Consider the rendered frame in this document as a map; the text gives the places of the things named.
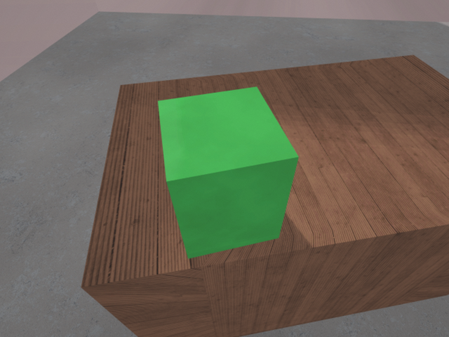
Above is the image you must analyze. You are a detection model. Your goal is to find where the carton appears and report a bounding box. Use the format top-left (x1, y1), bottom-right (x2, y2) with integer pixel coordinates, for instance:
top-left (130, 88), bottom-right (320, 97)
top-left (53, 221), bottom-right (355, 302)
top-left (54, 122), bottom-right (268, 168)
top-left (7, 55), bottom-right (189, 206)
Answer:
top-left (158, 87), bottom-right (299, 259)

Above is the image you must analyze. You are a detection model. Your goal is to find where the pedestal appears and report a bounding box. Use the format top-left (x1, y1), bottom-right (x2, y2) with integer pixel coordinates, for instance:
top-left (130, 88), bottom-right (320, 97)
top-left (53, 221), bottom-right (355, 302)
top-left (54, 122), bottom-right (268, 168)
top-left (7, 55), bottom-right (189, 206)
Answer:
top-left (81, 55), bottom-right (449, 337)

